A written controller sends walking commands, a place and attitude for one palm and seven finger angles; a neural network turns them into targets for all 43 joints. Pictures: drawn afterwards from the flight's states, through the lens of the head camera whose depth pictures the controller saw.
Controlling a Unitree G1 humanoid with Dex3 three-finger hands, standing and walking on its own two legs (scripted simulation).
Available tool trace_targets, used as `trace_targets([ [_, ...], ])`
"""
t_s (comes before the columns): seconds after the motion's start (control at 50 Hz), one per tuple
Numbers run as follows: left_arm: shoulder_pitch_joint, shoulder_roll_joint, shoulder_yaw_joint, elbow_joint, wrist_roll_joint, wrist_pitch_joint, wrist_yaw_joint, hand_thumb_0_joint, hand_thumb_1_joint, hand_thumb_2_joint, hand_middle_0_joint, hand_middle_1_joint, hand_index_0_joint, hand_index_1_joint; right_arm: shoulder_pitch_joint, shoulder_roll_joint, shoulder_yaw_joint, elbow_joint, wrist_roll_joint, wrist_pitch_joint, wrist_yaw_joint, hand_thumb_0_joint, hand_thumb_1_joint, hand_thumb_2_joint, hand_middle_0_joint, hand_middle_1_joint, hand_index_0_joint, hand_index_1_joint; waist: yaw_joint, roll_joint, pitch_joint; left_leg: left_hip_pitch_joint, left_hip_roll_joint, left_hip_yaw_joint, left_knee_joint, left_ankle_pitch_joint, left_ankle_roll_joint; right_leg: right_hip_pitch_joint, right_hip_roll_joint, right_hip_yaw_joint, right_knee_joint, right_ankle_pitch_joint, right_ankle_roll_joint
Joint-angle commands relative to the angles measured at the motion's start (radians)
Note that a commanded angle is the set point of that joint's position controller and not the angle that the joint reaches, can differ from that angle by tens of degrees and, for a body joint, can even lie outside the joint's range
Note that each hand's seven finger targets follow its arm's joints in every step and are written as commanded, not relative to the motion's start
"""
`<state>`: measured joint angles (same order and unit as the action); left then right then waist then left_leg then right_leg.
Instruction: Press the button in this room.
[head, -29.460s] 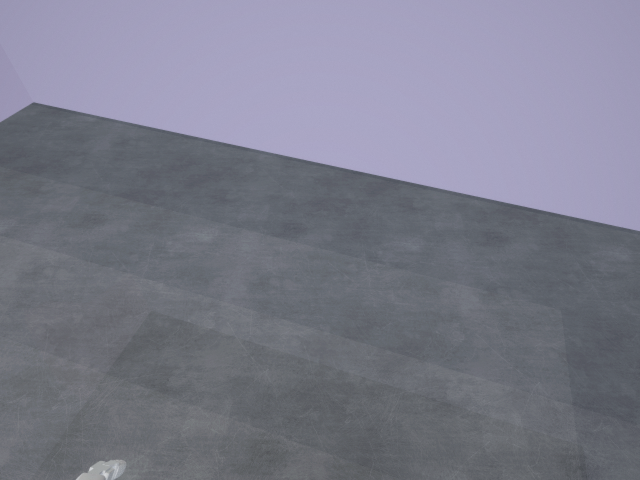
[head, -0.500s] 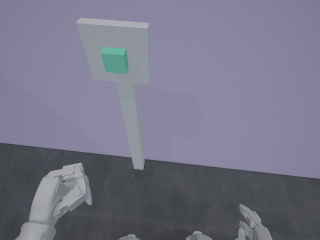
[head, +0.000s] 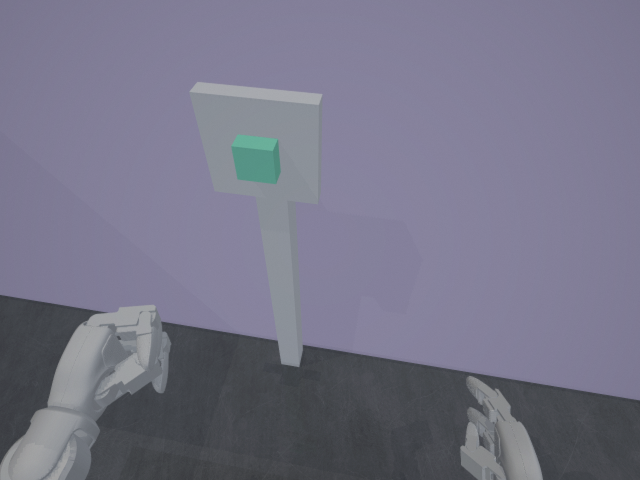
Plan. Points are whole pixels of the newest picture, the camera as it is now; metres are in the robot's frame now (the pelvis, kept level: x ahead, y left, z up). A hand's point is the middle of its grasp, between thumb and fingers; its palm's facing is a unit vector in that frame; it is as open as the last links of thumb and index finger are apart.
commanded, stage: raise the hand and make a fist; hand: left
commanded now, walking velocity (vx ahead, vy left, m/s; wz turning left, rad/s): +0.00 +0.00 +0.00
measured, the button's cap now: (257, 158) +0.54 +0.14 +0.11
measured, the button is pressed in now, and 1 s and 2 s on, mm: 0 0 0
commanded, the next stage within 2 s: aim a knuckle at the button in 0.58 s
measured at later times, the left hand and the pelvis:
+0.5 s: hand (153, 350) +0.22 +0.20 +0.11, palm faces -0.05 -1.00 -0.07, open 3.1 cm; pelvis -0.01 -0.01 +0.01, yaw -1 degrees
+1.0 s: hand (187, 315) +0.27 +0.17 +0.10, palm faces -0.08 -0.99 -0.06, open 3.1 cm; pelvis -0.02 -0.02 +0.01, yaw +0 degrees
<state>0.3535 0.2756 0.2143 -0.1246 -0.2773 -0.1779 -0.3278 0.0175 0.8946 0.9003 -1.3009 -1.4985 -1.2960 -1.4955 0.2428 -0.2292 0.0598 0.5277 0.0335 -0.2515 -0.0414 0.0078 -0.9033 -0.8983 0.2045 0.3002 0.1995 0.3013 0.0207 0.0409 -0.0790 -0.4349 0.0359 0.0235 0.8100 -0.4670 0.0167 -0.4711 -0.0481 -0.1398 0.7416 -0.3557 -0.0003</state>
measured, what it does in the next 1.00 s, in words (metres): stands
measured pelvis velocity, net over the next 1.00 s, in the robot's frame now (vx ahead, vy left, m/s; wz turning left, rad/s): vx -0.02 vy -0.02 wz -0.01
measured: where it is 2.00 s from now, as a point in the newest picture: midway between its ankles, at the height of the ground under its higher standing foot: outside the picture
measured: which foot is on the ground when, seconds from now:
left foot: down 0.00-1.00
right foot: down 0.00-1.00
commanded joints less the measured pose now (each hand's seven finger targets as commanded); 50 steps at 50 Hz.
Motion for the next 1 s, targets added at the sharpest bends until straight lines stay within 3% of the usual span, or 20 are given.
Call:
trace_targets([
  [0.0,-0.148,0.156,0.106,-0.182,-0.04,-0.042,-0.023,0.0,0.9,0.9,-1.3,-1.5,-1.3,-1.5,-0.051,-0.146,-0.059,-0.134,0.011,-0.058,-0.017,0.0,-0.9,-0.9,0.2,0.3,0.2,0.3,-0.016,0.017,-0.129,0.043,-0.029,-0.049,-0.164,0.383,-0.009,0.161,0.048,0.046,-0.089,0.296,-0.019],
  [0.02,-0.171,0.168,0.114,-0.176,-0.044,-0.038,-0.027,0.0,0.9,0.9,-1.3,-1.5,-1.3,-1.5,-0.055,-0.149,-0.054,-0.134,0.009,-0.059,-0.017,0.0,-0.9,-0.9,0.2,0.3,0.2,0.3,-0.014,-0.013,-0.122,0.04,-0.03,-0.055,-0.171,0.385,-0.007,0.175,0.051,0.046,-0.093,0.295,-0.021],
  [0.1,-0.206,0.185,0.134,-0.171,-0.052,-0.025,-0.041,0.0,0.9,0.9,-1.3,-1.5,-1.3,-1.5,-0.058,-0.148,-0.054,-0.126,0.013,-0.07,-0.023,0.0,-0.9,-0.9,0.2,0.3,0.2,0.3,-0.005,0.028,-0.142,0.081,-0.03,-0.05,-0.196,0.4,-0.008,0.199,0.046,0.047,-0.115,0.307,-0.021],
  [0.14,-0.231,0.2,0.148,-0.141,-0.059,-0.011,-0.046,0.0,0.9,0.9,-1.3,-1.5,-1.3,-1.5,-0.061,-0.152,-0.05,-0.121,0.013,-0.071,-0.026,0.0,-0.9,-0.9,0.2,0.3,0.2,0.3,-0.004,0.01,-0.119,0.078,-0.031,-0.048,-0.207,0.394,-0.005,0.212,0.046,0.05,-0.13,0.309,-0.021],
  [0.22,-0.207,0.172,0.133,-0.092,-0.061,0.011,-0.054,0.0,0.9,0.9,-1.3,-1.5,-1.3,-1.5,-0.068,-0.153,-0.049,-0.119,0.015,-0.079,-0.026,0.0,-0.9,-0.9,0.2,0.3,0.2,0.3,0.006,0.006,-0.09,0.08,-0.032,-0.045,-0.229,0.367,-0.007,0.218,0.048,0.05,-0.151,0.277,-0.023],
  [0.24,-0.204,0.163,0.127,-0.095,-0.063,0.01,-0.057,0.0,0.9,0.9,-1.3,-1.5,-1.3,-1.5,-0.068,-0.152,-0.052,-0.12,0.016,-0.081,-0.026,0.0,-0.9,-0.9,0.2,0.3,0.2,0.3,0.003,-0.019,-0.086,0.081,-0.034,-0.044,-0.233,0.367,-0.005,0.221,0.045,0.051,-0.155,0.284,-0.02],
  [0.36,-0.232,0.191,0.15,-0.123,-0.048,-0.011,-0.035,0.0,0.9,0.9,-1.3,-1.5,-1.3,-1.5,-0.065,-0.153,-0.056,-0.12,0.011,-0.086,-0.025,0.0,-0.9,-0.9,0.2,0.3,0.2,0.3,0.007,-0.001,-0.088,0.087,-0.037,-0.036,-0.247,0.326,-0.005,0.219,0.044,0.063,-0.171,0.233,-0.019],
  [0.4,-0.241,0.188,0.145,-0.138,-0.041,-0.023,-0.027,0.0,0.9,0.9,-1.3,-1.5,-1.3,-1.5,-0.067,-0.151,-0.056,-0.117,0.011,-0.089,-0.026,0.0,-0.9,-0.9,0.2,0.3,0.2,0.3,0.007,0.03,-0.083,0.095,-0.037,-0.034,-0.25,0.324,-0.006,0.216,0.043,0.063,-0.173,0.23,-0.02],
  [0.42,-0.25,0.199,0.149,-0.128,-0.042,-0.026,-0.024,0.0,0.9,0.9,-1.3,-1.5,-1.3,-1.5,-0.064,-0.155,-0.052,-0.112,0.007,-0.088,-0.025,0.0,-0.9,-0.9,0.2,0.3,0.2,0.3,0.002,-0.004,-0.067,0.081,-0.036,-0.038,-0.25,0.311,-0.004,0.216,0.047,0.066,-0.178,0.214,-0.021],
  [0.5,-0.244,0.175,0.132,-0.122,-0.041,-0.039,-0.026,0.0,0.9,0.9,-1.3,-1.5,-1.3,-1.5,-0.069,-0.15,-0.055,-0.107,0.012,-0.094,-0.028,0.0,-0.9,-0.9,0.2,0.3,0.2,0.3,0.0,0.022,-0.077,0.092,-0.039,-0.032,-0.252,0.29,-0.003,0.214,0.041,0.071,-0.187,0.195,-0.018],
  [0.52,-0.251,0.187,0.139,-0.11,-0.044,-0.037,-0.027,0.0,0.9,0.9,-1.3,-1.5,-1.3,-1.5,-0.067,-0.155,-0.052,-0.105,0.009,-0.094,-0.029,0.0,-0.9,-0.9,0.2,0.3,0.2,0.3,-0.004,-0.02,-0.069,0.077,-0.038,-0.033,-0.247,0.281,0.0,0.219,0.044,0.078,-0.193,0.184,-0.017],
  [0.6,-0.251,0.19,0.137,-0.118,-0.037,-0.038,-0.032,0.0,0.9,0.9,-1.3,-1.5,-1.3,-1.5,-0.073,-0.152,-0.053,-0.103,0.012,-0.104,-0.031,0.0,-0.9,-0.9,0.2,0.3,0.2,0.3,0.001,0.037,-0.085,0.091,-0.04,-0.032,-0.25,0.274,-0.001,0.217,0.037,0.079,-0.194,0.18,-0.017],
  [0.64,-0.247,0.183,0.132,-0.107,-0.042,-0.038,-0.036,0.0,0.9,0.9,-1.3,-1.5,-1.3,-1.5,-0.075,-0.152,-0.052,-0.101,0.012,-0.105,-0.032,0.0,-0.9,-0.9,0.2,0.3,0.2,0.3,-0.002,-0.008,-0.078,0.078,-0.039,-0.034,-0.25,0.277,0.0,0.227,0.038,0.081,-0.197,0.179,-0.015],
  [0.66,-0.241,0.177,0.133,-0.103,-0.043,-0.039,-0.037,0.0,0.9,0.9,-1.3,-1.5,-1.3,-1.5,-0.074,-0.152,-0.053,-0.099,0.012,-0.107,-0.033,0.0,-0.9,-0.9,0.2,0.3,0.2,0.3,-0.001,-0.002,-0.078,0.083,-0.039,-0.034,-0.249,0.285,0.0,0.225,0.039,0.078,-0.193,0.193,-0.015],
  [0.74,-0.397,0.162,0.095,-0.056,-0.043,-0.039,-0.03,0.0,0.9,0.9,-1.3,-1.5,-1.3,-1.5,-0.069,-0.158,-0.053,-0.074,0.014,-0.103,-0.045,0.0,-0.9,-0.9,0.2,0.3,0.2,0.3,-0.03,-0.031,-0.047,0.073,-0.04,-0.035,-0.241,0.242,0.002,0.185,0.039,0.089,-0.203,0.14,-0.008],
  [0.78,-0.435,0.156,0.077,-0.033,-0.027,-0.043,-0.026,0.0,0.9,0.9,-1.3,-1.5,-1.3,-1.5,-0.066,-0.156,-0.052,-0.069,0.015,-0.102,-0.048,0.0,-0.9,-0.9,0.2,0.3,0.2,0.3,-0.027,0.009,-0.058,0.086,-0.04,-0.038,-0.247,0.236,0.0,0.174,0.037,0.082,-0.194,0.132,-0.012],
  [0.84,-0.514,0.184,0.085,0.03,-0.016,-0.041,-0.018,0.0,0.9,0.9,-1.3,-1.5,-1.3,-1.5,-0.065,-0.159,-0.053,-0.061,0.015,-0.093,-0.053,0.0,-0.9,-0.9,0.2,0.3,0.2,0.3,-0.033,-0.037,-0.073,0.064,-0.04,-0.035,-0.242,0.22,0.002,0.184,0.032,0.097,-0.198,0.107,-0.009],
  [0.9,-0.563,0.171,0.076,0.07,-0.005,-0.044,-0.011,0.0,0.9,0.9,-1.3,-1.5,-1.3,-1.5,-0.068,-0.153,-0.051,-0.06,0.014,-0.087,-0.052,0.0,-0.9,-0.9,0.2,0.3,0.2,0.3,-0.024,0.028,-0.108,0.086,-0.042,-0.031,-0.246,0.257,-0.002,0.193,0.028,0.09,-0.18,0.163,-0.016],
  [0.94,-0.566,0.196,0.108,0.116,-0.01,-0.045,-0.006,0.0,0.9,0.9,-1.3,-1.5,-1.3,-1.5,-0.062,-0.155,-0.053,-0.064,0.011,-0.078,-0.049,0.0,-0.9,-0.9,0.2,0.3,0.2,0.3,-0.013,-0.036,-0.138,0.065,-0.042,-0.03,-0.242,0.277,-0.002,0.227,0.03,0.096,-0.174,0.188,-0.015],
  [0.98,-0.604,0.18,0.091,0.134,-0.006,-0.052,-0.003,0.0,0.9,0.9,-1.3,-1.5,-1.3,-1.5,-0.061,-0.153,-0.052,-0.064,0.011,-0.07,-0.046,0.0,-0.9,-0.9,0.2,0.3,0.2,0.3,-0.015,-0.006,-0.14,0.068,-0.044,-0.024,-0.244,0.293,-0.006,0.222,0.028,0.092,-0.165,0.219,-0.016],
])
